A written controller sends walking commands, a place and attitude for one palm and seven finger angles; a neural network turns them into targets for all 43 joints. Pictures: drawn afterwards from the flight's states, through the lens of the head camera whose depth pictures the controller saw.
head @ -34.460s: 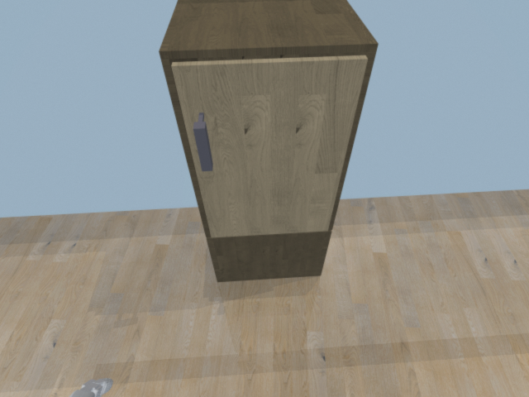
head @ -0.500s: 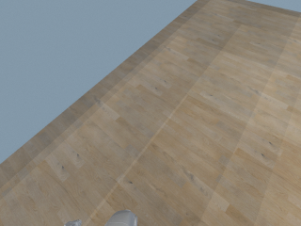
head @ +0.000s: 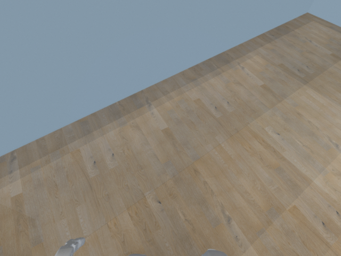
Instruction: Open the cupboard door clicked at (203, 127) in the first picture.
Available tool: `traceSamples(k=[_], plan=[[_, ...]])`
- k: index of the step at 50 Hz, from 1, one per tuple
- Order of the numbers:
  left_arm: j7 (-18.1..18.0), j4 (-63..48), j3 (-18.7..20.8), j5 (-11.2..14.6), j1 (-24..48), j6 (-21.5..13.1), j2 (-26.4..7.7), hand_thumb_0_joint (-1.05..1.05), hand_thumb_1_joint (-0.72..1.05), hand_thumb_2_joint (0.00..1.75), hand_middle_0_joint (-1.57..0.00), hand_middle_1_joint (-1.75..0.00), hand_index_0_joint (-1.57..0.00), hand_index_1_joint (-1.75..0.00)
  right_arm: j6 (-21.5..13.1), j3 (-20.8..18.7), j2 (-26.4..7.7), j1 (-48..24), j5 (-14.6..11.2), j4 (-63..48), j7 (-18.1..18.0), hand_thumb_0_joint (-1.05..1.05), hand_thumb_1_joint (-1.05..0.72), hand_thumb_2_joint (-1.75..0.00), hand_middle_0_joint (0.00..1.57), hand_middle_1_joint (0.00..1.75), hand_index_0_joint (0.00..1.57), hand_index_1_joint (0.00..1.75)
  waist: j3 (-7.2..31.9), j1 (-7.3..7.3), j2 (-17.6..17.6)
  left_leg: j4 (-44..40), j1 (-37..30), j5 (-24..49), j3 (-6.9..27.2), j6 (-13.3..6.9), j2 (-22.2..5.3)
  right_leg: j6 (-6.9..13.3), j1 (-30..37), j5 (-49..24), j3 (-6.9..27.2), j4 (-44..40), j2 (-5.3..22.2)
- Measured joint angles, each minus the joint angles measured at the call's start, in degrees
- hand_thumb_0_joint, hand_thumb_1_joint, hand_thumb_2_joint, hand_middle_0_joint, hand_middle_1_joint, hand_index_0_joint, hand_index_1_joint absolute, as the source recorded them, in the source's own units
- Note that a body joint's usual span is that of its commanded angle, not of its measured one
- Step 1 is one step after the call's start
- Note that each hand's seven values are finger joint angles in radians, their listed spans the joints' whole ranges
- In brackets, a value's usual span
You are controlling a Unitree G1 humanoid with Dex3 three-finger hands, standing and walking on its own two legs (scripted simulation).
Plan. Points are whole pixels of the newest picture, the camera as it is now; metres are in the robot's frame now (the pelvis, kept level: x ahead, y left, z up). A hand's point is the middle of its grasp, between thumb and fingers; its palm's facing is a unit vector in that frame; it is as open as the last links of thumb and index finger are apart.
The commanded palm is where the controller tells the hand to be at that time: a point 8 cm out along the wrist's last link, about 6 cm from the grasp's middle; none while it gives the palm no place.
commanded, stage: turn to face it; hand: left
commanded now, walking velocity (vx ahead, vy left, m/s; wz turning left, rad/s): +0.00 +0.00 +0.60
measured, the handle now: out of the picture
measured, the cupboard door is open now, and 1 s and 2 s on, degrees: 48 48 48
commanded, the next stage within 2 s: none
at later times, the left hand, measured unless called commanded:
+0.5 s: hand out of the picture +0.01 +0.20 -0.18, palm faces +0.32 -0.92 -0.24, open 7.4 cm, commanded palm none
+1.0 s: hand out of the picture -0.02 +0.13 -0.16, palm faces +0.58 -0.78 -0.24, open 7.4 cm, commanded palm none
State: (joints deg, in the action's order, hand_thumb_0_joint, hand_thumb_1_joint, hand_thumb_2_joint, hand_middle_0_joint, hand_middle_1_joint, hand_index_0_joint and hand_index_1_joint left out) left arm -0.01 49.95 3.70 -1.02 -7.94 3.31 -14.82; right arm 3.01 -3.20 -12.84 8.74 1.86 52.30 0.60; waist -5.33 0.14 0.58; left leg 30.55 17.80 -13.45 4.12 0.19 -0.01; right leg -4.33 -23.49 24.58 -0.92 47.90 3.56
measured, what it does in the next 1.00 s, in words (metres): steps on the spot, turning left: right foot, then left foot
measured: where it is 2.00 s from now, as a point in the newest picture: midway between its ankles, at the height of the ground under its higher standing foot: outside the picture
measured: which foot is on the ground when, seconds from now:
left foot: down 0.00-0.06, up 0.08-0.36, down 0.38-0.72, up 0.74-1.00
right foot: up 0.00-0.04, down 0.06-0.38, up 0.40-0.70, down 0.72-1.00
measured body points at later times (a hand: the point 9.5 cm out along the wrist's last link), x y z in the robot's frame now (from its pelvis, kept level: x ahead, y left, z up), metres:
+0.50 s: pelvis +0.01 -0.02 -0.01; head +0.06 +0.02 +0.44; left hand +0.00 +0.25 -0.16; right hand +0.19 -0.24 -0.14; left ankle +0.00 +0.09 -0.74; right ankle +0.01 -0.16 -0.68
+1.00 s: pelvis +0.04 -0.07 +0.00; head +0.08 -0.04 +0.45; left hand -0.05 +0.17 -0.14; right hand +0.27 -0.23 -0.14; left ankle -0.04 +0.04 -0.69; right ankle +0.08 -0.17 -0.74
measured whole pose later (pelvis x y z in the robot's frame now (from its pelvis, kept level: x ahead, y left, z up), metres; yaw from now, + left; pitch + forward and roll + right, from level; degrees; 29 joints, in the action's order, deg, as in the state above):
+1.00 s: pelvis +0.04 -0.07 +0.00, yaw +36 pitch +0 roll +3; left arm -0.8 50.2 1.6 -1.6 -12.9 0.9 -11.1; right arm 4.7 -4.6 -14.3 7.1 0.9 52.8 1.8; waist -6.2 0.1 -1.7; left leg 48.0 23.0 -25.6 -3.7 3.8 -0.7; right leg 0.0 -11.9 17.7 -10.7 30.1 7.4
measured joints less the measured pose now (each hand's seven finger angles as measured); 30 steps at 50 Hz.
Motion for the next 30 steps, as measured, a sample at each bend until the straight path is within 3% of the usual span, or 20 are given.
traceSamples(k=[3, 4, 6, 8, 10, 12, 16, 19, 20, 22, 24, 27, 30], plan=[[-0.1, -1.2, -0.2, 0.0, -0.2, -1.0, -0.2, 0.01, 0.91, 0.90, -0.20, -0.30, -0.20, -0.30, 0.6, -0.7, -0.4, 1.3, -0.3, 0.1, 0.1, 0.01, -0.90, -0.90, 0.20, 0.30, 0.20, 0.30, 1.2, 0.54, 0.2, 2.6, 2.1, -1.0, 1.8, 1.3, 0.8, 0.8, 5.7, -4.1, -0.6, -13.0, -0.9], [-0.3, -1.4, -0.2, -0.3, -0.4, -1.6, -0.2, 0.01, 0.91, 0.90, -0.20, -0.30, -0.20, -0.30, 0.8, -1.0, -0.6, 1.4, -0.5, 0.1, 0.1, 0.01, -0.90, -0.90, 0.20, 0.30, 0.20, 0.30, 1.4, 0.29, 0.0, 5.6, 3.6, -4.4, 1.7, 1.5, 1.3, 2.7, 5.9, -7.1, -0.7, -14.6, -0.6], [-0.6, -1.2, -0.7, -0.5, -0.4, -1.9, 1.0, 0.00, 0.91, 0.90, -0.20, -0.30, -0.20, -0.30, 1.4, -1.8, -1.8, 1.1, -0.6, 0.5, 0.2, 0.01, -0.90, -0.90, 0.20, 0.30, 0.20, 0.30, 0.6, 0.70, 1.2, 17.2, 7.6, -12.0, 0.8, 1.5, 1.5, 3.9, 5.9, -7.0, -2.3, -13.1, -0.2], [-0.8, -1.1, -1.2, -0.5, -1.1, -1.7, 2.1, 0.00, 0.91, 0.90, -0.20, -0.30, -0.20, -0.30, 1.7, -2.3, -2.5, 1.2, -0.4, 0.8, 0.5, 0.01, -0.90, -0.90, 0.20, 0.30, 0.20, 0.30, 0.5, 1.16, 1.7, 28.1, 10.7, -12.7, -1.2, 1.9, 1.3, 3.8, 7.2, -6.5, -3.9, -14.3, 0.6], [-1.0, -0.9, -1.6, -0.4, -1.9, -1.6, 2.7, 0.00, 0.91, 0.90, -0.20, -0.30, -0.20, -0.30, 1.9, -2.4, -2.6, 1.2, -0.5, 1.0, 0.8, 0.01, -0.90, -0.90, 0.20, 0.30, 0.20, 0.30, 0.5, 1.54, 1.0, 32.8, 11.6, -12.2, -3.7, 2.7, 0.4, 3.7, 8.7, -6.8, -5.1, -16.1, 1.5], [-1.1, -0.6, -1.8, -0.5, -2.5, -1.7, 3.0, 0.01, 0.91, 0.90, -0.20, -0.30, -0.21, -0.30, 1.9, -2.1, -2.1, 1.1, -0.7, 1.0, 1.0, 0.01, -0.91, -0.90, 0.20, 0.30, 0.20, 0.30, 0.2, 1.65, -0.5, 29.9, 10.1, -12.5, -5.8, 3.5, -0.4, 3.7, 10.0, -7.2, -6.3, -17.5, 2.6], [-0.7, -0.3, -2.1, -0.6, -3.3, -2.3, 3.2, 0.01, 0.90, 0.90, -0.21, -0.30, -0.21, -0.30, 1.3, -1.2, -1.4, 0.1, -1.0, 0.7, 1.2, 0.01, -0.91, -0.90, 0.20, 0.30, 0.19, 0.30, -0.9, 0.75, -2.8, 15.6, 4.8, -12.1, -8.6, 3.5, -0.8, 3.0, 10.8, -6.0, -9.0, -16.4, 4.7], [-0.3, 0.0, -1.8, -0.3, -4.5, -2.1, 2.8, 0.01, 0.90, 0.90, -0.21, -0.30, -0.21, -0.30, 0.4, -0.7, -1.5, -0.6, -0.9, -0.5, 1.4, 0.01, -0.91, -0.90, 0.20, 0.30, 0.19, 0.30, -0.7, 0.31, -2.9, 3.6, 0.0, -2.6, -9.1, 2.1, -0.8, 2.0, 9.3, -2.8, -11.1, -11.1, 5.6], [-0.2, 0.3, -1.6, 0.0, -4.6, -1.6, 2.4, 0.01, 0.90, 0.90, -0.21, -0.30, -0.21, -0.30, -0.2, -0.8, -1.3, -0.9, -0.7, -0.8, 1.3, 0.01, -0.91, -0.90, 0.20, 0.30, 0.19, 0.30, -0.5, 0.51, -3.3, 3.9, 0.7, -1.1, -8.6, 0.8, -0.4, 1.0, 7.5, 0.3, -10.5, -6.5, 5.9], [-0.4, 1.2, -1.1, 0.0, -3.8, 0.0, 1.2, 0.01, 0.90, 0.90, -0.21, -0.30, -0.21, -0.30, -0.9, -0.4, -0.5, -1.4, -0.4, -1.1, 0.9, 0.01, -0.91, -0.90, 0.20, 0.30, 0.20, 0.30, -0.9, 0.15, -4.3, 6.6, 2.0, -3.4, -7.8, -1.3, 0.3, 0.3, 3.0, 6.4, -6.1, 4.7, 4.6], [-0.6, 1.9, -0.5, -0.1, -3.1, 0.9, 0.4, 0.01, 0.91, 0.90, -0.21, -0.30, -0.21, -0.30, -1.3, -0.1, -0.1, -1.2, -0.2, -1.4, 0.4, 0.01, -0.90, -0.90, 0.20, 0.30, 0.20, 0.30, -0.6, -0.05, -4.1, 6.0, 2.0, -4.1, -6.5, -1.8, 0.4, 0.0, -0.5, 6.2, -3.8, 12.0, 2.9], [-0.4, 1.9, -0.1, -0.1, -1.8, 1.1, -0.1, 0.01, 0.91, 0.90, -0.20, -0.30, -0.20, -0.30, -1.4, 0.2, 0.2, -0.6, -0.1, -1.3, -0.4, 0.01, -0.90, -0.90, 0.20, 0.30, 0.20, 0.30, -0.4, -0.11, -3.0, 2.7, 1.0, -1.9, -4.3, -1.1, 0.7, -0.2, -2.9, 2.7, -1.8, 14.4, 1.5], [-0.2, 1.1, 0.0, 0.1, -0.8, 0.7, -0.3, 0.01, 0.91, 0.90, -0.20, -0.30, -0.20, -0.30, -1.2, 0.3, 0.1, 0.0, -0.1, -0.9, -0.5, 0.01, -0.90, -0.90, 0.20, 0.30, 0.20, 0.30, -0.1, -0.11, -1.7, 0.1, 0.3, -0.1, -2.1, -0.8, 0.9, -0.1, -2.6, 1.6, -0.5, 9.9, 0.6]])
